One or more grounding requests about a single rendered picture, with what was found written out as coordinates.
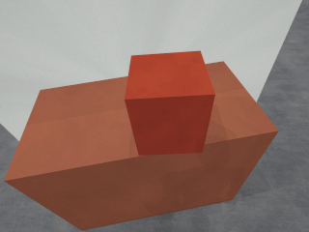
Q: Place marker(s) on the pedestal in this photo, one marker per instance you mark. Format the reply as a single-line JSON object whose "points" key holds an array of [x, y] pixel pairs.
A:
{"points": [[78, 158]]}

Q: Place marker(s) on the carton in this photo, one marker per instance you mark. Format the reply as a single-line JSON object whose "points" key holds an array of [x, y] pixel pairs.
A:
{"points": [[169, 99]]}

